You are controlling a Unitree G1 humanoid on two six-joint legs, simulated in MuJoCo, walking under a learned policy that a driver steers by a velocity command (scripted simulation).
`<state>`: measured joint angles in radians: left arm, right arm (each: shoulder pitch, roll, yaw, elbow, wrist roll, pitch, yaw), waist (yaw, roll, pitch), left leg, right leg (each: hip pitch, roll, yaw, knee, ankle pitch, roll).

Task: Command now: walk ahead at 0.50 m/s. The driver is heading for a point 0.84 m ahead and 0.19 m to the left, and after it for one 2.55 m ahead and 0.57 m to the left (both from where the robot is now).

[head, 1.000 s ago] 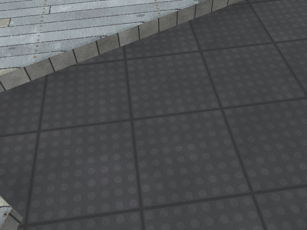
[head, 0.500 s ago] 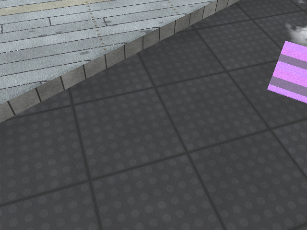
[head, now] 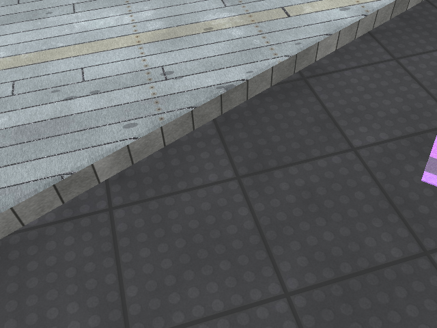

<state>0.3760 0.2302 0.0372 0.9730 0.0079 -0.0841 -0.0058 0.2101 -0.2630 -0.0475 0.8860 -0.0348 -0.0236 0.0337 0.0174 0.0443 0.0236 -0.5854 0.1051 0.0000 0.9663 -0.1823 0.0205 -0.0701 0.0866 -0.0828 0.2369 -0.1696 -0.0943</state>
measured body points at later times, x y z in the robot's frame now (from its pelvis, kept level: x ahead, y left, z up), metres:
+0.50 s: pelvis +0.23 +0.05 +0.00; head +0.27 +0.07 +0.44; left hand +0.28 +0.30 -0.16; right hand +0.28 -0.20 -0.14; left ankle +0.27 +0.12 -0.75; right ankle +0.22 -0.09 -0.69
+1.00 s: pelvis +0.28 +0.03 +0.00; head +0.28 +0.03 +0.45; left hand +0.29 +0.25 -0.16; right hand +0.28 -0.20 -0.16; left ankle +0.27 +0.12 -0.75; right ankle +0.29 -0.08 -0.75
